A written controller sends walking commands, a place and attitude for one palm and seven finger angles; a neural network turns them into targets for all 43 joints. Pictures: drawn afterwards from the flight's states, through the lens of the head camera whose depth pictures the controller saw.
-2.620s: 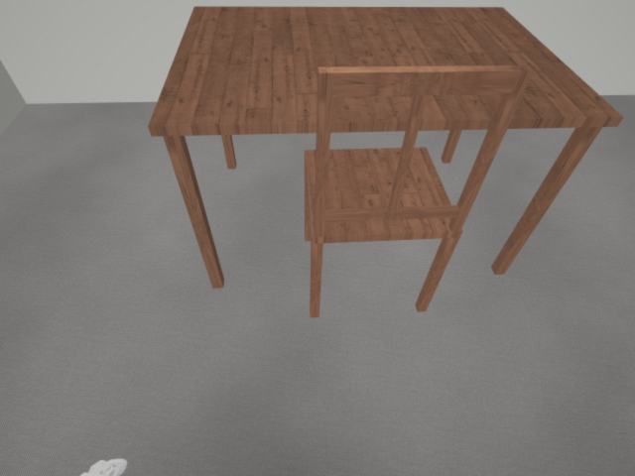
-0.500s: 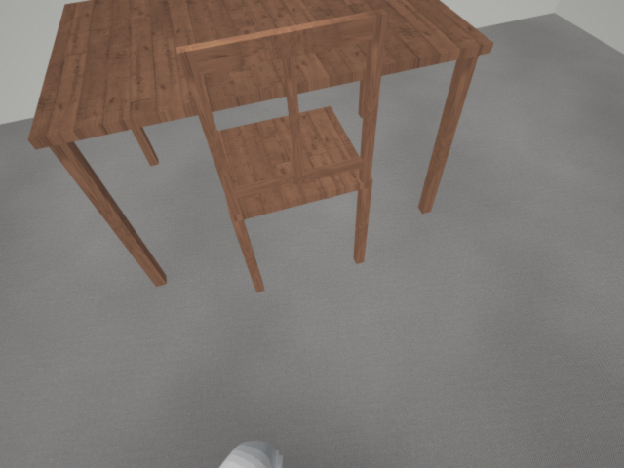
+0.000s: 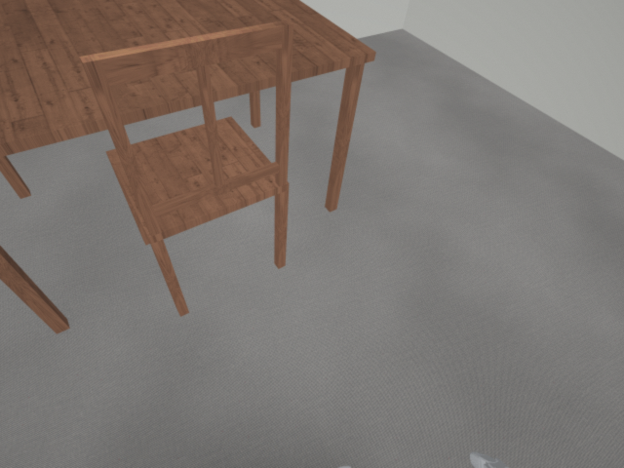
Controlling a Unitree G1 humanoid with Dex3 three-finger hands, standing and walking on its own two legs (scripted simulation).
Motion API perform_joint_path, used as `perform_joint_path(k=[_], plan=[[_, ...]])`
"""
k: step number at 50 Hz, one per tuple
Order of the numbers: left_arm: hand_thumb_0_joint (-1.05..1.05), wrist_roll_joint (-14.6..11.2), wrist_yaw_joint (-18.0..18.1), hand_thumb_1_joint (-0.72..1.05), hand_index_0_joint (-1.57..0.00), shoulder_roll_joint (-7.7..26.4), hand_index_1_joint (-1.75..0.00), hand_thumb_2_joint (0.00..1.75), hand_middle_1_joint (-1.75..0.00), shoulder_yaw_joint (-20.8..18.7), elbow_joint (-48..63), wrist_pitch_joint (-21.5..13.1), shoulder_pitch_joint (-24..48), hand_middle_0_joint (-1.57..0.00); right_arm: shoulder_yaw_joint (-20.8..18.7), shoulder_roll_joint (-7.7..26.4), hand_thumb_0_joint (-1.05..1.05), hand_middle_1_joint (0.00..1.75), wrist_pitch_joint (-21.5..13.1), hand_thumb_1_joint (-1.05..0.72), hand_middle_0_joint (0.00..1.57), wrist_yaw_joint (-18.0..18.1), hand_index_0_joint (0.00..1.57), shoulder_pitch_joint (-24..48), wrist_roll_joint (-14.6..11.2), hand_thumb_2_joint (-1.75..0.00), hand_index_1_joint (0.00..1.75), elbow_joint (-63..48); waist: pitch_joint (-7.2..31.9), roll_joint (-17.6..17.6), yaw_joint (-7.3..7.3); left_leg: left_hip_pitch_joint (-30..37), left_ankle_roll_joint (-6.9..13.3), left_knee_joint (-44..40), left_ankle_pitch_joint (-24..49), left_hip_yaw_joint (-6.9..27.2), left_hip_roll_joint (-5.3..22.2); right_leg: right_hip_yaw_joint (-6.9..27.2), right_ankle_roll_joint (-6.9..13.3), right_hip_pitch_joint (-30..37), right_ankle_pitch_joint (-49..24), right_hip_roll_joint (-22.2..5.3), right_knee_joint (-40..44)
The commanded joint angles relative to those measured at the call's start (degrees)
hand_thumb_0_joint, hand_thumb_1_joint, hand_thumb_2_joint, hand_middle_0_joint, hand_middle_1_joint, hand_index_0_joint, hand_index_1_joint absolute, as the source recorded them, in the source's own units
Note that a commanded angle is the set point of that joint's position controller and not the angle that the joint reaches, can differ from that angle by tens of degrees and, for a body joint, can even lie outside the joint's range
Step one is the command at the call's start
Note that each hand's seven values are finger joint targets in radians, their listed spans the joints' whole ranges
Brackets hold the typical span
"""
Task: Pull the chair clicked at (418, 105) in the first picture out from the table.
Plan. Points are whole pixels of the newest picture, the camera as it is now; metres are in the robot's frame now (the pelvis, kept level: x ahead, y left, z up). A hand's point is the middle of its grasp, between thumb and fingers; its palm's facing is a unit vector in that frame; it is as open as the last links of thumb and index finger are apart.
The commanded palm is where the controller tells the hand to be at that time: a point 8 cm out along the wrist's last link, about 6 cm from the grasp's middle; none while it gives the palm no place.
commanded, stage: walk to a spot facing it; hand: left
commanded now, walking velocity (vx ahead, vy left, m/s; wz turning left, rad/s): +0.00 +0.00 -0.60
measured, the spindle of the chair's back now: (211, 132) +0.79 +0.31 -0.08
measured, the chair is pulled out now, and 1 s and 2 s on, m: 0.00 0.00 0.00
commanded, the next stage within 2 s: turn to face it in 1.72 s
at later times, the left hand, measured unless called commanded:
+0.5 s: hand (244, 448) +0.17 +0.11 -0.16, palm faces -0.38 -0.90 -0.22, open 7.4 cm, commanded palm none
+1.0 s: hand (229, 463) +0.15 +0.13 -0.18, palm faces -0.43 -0.88 -0.19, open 7.4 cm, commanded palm none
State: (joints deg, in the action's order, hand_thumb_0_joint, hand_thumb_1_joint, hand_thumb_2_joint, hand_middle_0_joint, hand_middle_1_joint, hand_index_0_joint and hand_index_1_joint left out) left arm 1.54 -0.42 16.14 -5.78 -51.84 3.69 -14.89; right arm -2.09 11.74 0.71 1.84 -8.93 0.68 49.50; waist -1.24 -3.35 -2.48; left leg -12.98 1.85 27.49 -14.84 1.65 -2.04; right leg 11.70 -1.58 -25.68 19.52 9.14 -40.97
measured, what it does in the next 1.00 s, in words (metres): walks ahead, turning right: right foot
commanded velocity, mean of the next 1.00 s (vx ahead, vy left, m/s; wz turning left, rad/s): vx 0.21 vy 0.00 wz -0.56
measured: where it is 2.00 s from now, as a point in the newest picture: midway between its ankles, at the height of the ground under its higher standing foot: (402, 418)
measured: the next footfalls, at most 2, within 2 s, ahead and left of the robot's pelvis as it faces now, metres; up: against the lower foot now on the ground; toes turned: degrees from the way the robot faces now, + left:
right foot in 0.48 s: -0.02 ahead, -0.14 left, +0.00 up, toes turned -25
left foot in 1.02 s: +0.31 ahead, -0.05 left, +0.00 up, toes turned -33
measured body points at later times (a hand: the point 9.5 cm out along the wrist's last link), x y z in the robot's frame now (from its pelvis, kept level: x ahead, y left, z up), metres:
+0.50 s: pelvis -0.01 -0.03 -0.01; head +0.01 -0.05 +0.43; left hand +0.19 +0.15 -0.14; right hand -0.14 -0.26 -0.16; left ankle -0.01 +0.10 -0.73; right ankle -0.05 -0.12 -0.74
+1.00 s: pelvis +0.13 -0.07 -0.01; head +0.15 -0.06 +0.44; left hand +0.18 +0.17 -0.16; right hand +0.14 -0.35 -0.12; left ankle +0.27 -0.03 -0.73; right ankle -0.05 -0.12 -0.74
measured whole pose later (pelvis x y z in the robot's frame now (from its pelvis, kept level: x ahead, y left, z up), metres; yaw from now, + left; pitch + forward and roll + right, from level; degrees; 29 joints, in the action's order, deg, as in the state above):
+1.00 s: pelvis +0.13 -0.07 -0.01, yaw -36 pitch +0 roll -1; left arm 1.7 0.2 10.2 -3.6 -59.2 -1.9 -28.8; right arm -3.3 11.1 -1.5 -1.2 -5.5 1.3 49.6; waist -1.0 -1.2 -5.7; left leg -26.4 -2.9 37.8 -14.6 -3.0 2.7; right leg 10.3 0.4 -0.2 23.2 2.5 -23.4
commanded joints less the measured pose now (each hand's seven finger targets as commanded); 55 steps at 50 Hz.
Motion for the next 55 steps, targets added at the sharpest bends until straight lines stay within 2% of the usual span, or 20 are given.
perform_joint_path(k=[1, 4, 10, 19, 22, 23, 24, 25, 27, 29, 31, 41, 46, 48, 49, 50, 51, 52, 53, 55], plan=[[0.00, 0.77, -0.92, 0.90, -0.20, 5.62, -0.30, 0.90, -0.30, -1.83, 2.69, -0.98, -3.29, -0.20, -1.46, 9.12, 0.00, 0.30, -1.68, -0.90, 0.20, 0.90, 0.20, 3.62, 0.51, -0.90, 0.30, -5.76, -1.10, 9.99, -1.33, -3.05, 5.20, -14.76, 5.59, 9.52, 17.89, -5.61, -2.72, -6.46, -0.39, -7.19, -28.80], [0.00, 0.35, -1.50, 0.90, -0.20, 3.64, -0.30, 0.90, -0.30, -0.68, 2.87, -0.66, -1.43, -0.20, -1.17, 8.35, 0.00, 0.30, -2.01, -0.90, 0.20, 1.04, 0.20, -1.11, 0.27, -0.90, 0.30, -4.03, -1.47, 10.16, 0.56, 3.71, 4.61, -11.48, 16.44, 2.16, 15.11, -8.81, -3.45, -10.16, -1.92, -8.54, -29.16], [0.00, -0.30, -1.52, 0.90, -0.20, 1.93, -0.30, 0.90, -0.30, 0.47, 4.24, -0.19, 5.21, -0.20, -1.84, 9.66, 0.00, 0.30, -2.40, -0.90, 0.20, 1.18, 0.20, -11.16, 0.44, -0.90, 0.30, -0.08, -1.78, 11.62, 4.01, 11.20, 6.81, -9.51, 28.14, 1.26, 18.78, -10.92, -3.96, -10.37, 0.81, -11.47, -19.56], [0.00, -0.46, -1.54, 0.90, -0.20, 0.25, -0.30, 0.90, -0.30, 1.15, 5.37, -0.90, 9.34, -0.20, -3.62, 11.49, 0.00, 0.30, -1.86, -0.90, 0.20, 0.26, 0.20, -12.42, 1.00, -0.90, 0.30, 2.39, 0.41, 14.37, 5.41, 8.29, 6.54, -5.02, 26.05, -4.43, 22.41, -15.88, -0.91, 1.62, 5.33, -11.28, -2.64], [0.00, -0.28, -1.67, 0.90, -0.20, 0.90, -0.30, 0.90, -0.30, 0.67, 4.17, -1.92, 4.61, -0.20, -3.65, 11.36, 0.00, 0.30, -1.84, -0.90, 0.20, -0.21, 0.20, -12.34, 0.92, -0.90, 0.30, 2.91, 4.11, 11.79, 2.62, 3.37, 2.25, 1.83, 8.72, -8.41, 21.58, -17.77, 1.02, 14.52, -0.87, -10.14, 11.63], [0.00, -0.03, -1.37, 0.90, -0.20, 4.30, -0.30, 0.90, -0.30, 0.03, 2.53, -2.70, -0.43, -0.20, -3.15, 9.78, 0.00, 0.30, -1.74, -0.90, 0.20, -0.75, 0.20, -12.39, 0.43, -0.90, 0.30, 2.60, 6.51, 3.78, 0.03, -5.31, -1.30, 12.14, -0.12, -12.85, 19.10, -13.25, 3.04, 26.76, -2.63, -13.70, 18.39], [0.00, 0.14, -0.35, 0.90, -0.20, 11.88, -0.30, 0.90, -0.30, -1.38, 1.11, -3.59, -5.29, -0.20, -1.78, 4.70, 0.00, 0.30, -1.56, -0.90, 0.20, -1.33, 0.20, -11.46, 0.07, -0.90, 0.30, 0.14, 7.95, -16.25, -2.20, -24.01, -5.03, 28.85, -22.66, -16.38, 10.82, 10.67, 9.09, 37.19, -0.05, -29.39, 25.09], [0.00, -1.14, 0.62, 0.90, -0.20, 13.54, -0.30, 0.90, -0.30, -1.93, 0.53, -2.99, -9.42, -0.20, -1.87, 7.24, 0.00, 0.30, -1.22, -0.90, 0.20, -1.21, 0.20, -3.82, 0.93, -0.90, 0.30, -2.59, 5.08, -13.30, -5.44, -29.56, -4.86, 36.96, -23.19, -7.58, 9.00, 17.98, 13.15, 32.26, -2.27, -32.72, 27.38], [0.00, -1.17, 1.00, 0.90, -0.20, 9.71, -0.30, 0.90, -0.30, -1.52, 1.41, -3.94, -4.46, -0.20, -2.76, 8.08, 0.00, 0.30, -1.37, -0.90, 0.20, -1.85, 0.20, -1.51, 0.72, -0.90, 0.30, -1.94, -1.64, -8.61, -2.58, -30.00, -4.04, 41.16, -11.18, -3.25, 11.08, 13.93, 12.54, 23.78, 7.14, -27.83, 30.43], [0.00, -1.06, 0.94, 0.90, -0.20, 6.16, -0.30, 0.90, -0.30, -0.43, 2.40, -4.87, 0.02, -0.20, -3.21, 7.69, 0.00, 0.30, -1.54, -0.90, 0.20, -2.33, 0.20, -4.19, 1.25, -0.90, 0.30, -0.01, -3.64, -1.47, 1.20, -26.17, -5.23, 38.95, -4.20, -2.83, 11.73, 6.77, 11.84, 18.34, 2.21, -24.15, 29.65], [0.00, -0.97, 0.65, 0.90, -0.20, 5.38, -0.30, 0.90, -0.30, -0.08, 2.03, -6.01, -1.55, -0.20, -3.08, 6.16, 0.00, 0.30, -1.41, -0.90, 0.20, -2.44, 0.20, -5.74, 1.41, -0.90, 0.30, 0.84, -3.51, -1.89, 2.24, -24.48, -6.36, 36.88, -0.74, -3.77, 10.88, 3.18, 11.14, 17.38, -8.21, -21.67, 29.08], [0.00, -0.22, 1.07, 0.90, -0.20, 4.53, -0.30, 0.90, -0.30, 0.11, -1.43, -7.61, -10.67, -0.20, -2.82, 4.83, 0.00, 0.30, -2.73, -0.90, 0.20, -3.03, 0.20, 5.22, 0.98, -0.90, 0.30, -4.43, -3.55, -3.13, -0.81, -29.37, -6.98, 26.47, 2.41, -3.20, 8.87, 8.55, 13.26, 23.99, -13.68, -21.22, 28.12], [0.00, 0.21, 1.71, 0.90, -0.20, 4.59, -0.30, 0.90, -0.30, 0.14, -2.77, -7.37, -11.78, -0.20, -2.31, 3.30, 0.00, 0.30, -3.78, -0.90, 0.20, -3.10, 0.20, 8.79, 0.28, -0.90, 0.30, -6.35, -4.10, -5.48, -1.29, -19.09, -5.04, 14.61, -1.24, -4.38, 5.56, 9.20, 11.83, 22.11, -23.38, -20.70, 24.22], [0.00, 0.04, 1.65, 0.90, -0.20, 5.10, -0.30, 0.90, -0.30, -0.12, -2.70, -7.29, -10.20, -0.20, -2.55, 3.98, 0.00, 0.30, -4.27, -0.90, 0.20, -2.56, 0.20, 4.00, 0.17, -0.90, 0.30, -5.14, -2.74, -5.26, 1.67, -6.96, -4.07, 7.28, 0.03, -5.77, 3.07, 8.05, 10.35, 17.20, -27.93, -18.91, 19.27], [0.00, -0.10, 1.66, 0.90, -0.20, 4.83, -0.30, 0.90, -0.30, -0.43, -2.84, -7.41, -8.53, -0.20, -3.01, 5.50, 0.00, 0.30, -4.64, -0.90, 0.20, -1.82, 0.20, -4.08, 0.24, -0.90, 0.30, -2.56, 0.70, -2.88, 5.54, 5.54, -3.45, 1.61, 2.72, -4.68, 2.97, 6.23, 8.51, 12.39, -29.28, -16.05, 10.98], [0.00, -0.72, 1.18, 0.90, -0.20, 2.53, -0.30, 0.90, -0.30, -0.51, -2.44, -7.41, -9.38, -0.20, -3.98, 10.11, 0.00, 0.30, -4.92, -0.90, 0.20, -0.81, 0.20, -13.72, 0.70, -0.90, 0.30, 0.21, 7.50, 4.34, 8.77, 21.05, -2.04, -0.31, 1.32, 1.12, 9.74, 2.44, 6.58, 5.02, -21.21, -11.46, -2.13], [0.00, -1.52, 0.39, 0.90, -0.20, -0.87, -0.30, 0.90, -0.30, -0.21, -1.56, -7.24, -11.73, -0.20, -5.36, 16.58, 0.00, 0.30, -5.33, -0.90, 0.20, -0.62, 0.20, -20.35, 1.28, -0.90, 0.30, 1.90, 13.35, 22.29, 9.48, 29.49, 3.04, -7.09, -1.65, 24.70, 29.68, -7.22, 2.80, -7.51, 10.79, -4.17, -22.66], [0.00, -1.04, 0.47, 0.90, -0.20, 0.59, -0.30, 0.90, -0.30, -0.32, -1.57, -7.06, -11.04, -0.20, -4.42, 15.55, 0.00, 0.30, -4.59, -0.90, 0.20, -0.55, 0.20, -18.95, 0.70, -0.90, 0.30, 1.30, 10.74, 18.44, 8.26, 22.42, 4.92, -13.51, -8.51, 31.01, 32.39, -5.06, 3.09, -9.88, 11.16, -7.15, -31.63], [0.00, -0.50, 0.13, 0.90, -0.20, 0.50, -0.30, 0.90, -0.30, -0.53, -1.53, -6.88, -10.22, -0.20, -3.80, 12.85, 0.00, 0.30, -4.34, -0.90, 0.20, -0.73, 0.20, -13.11, 0.81, -0.90, 0.30, -0.21, 3.97, 12.27, 5.94, 13.75, 6.33, -15.62, -14.82, 25.99, 30.58, -6.18, 3.19, -11.26, 7.67, -10.72, -34.68], [0.00, 0.38, -0.89, 0.90, -0.20, -0.52, -0.30, 0.90, -0.30, -0.48, -2.52, -5.83, -7.93, -0.20, -1.95, 6.02, 0.00, 0.30, -5.22, -0.90, 0.20, -0.54, 0.20, -6.55, 0.72, -0.90, 0.30, -0.78, -3.25, 12.20, 2.73, 1.92, 2.71, -17.03, -9.88, 13.38, 24.97, -8.02, 2.31, -10.40, -0.96, -13.98, -36.10]])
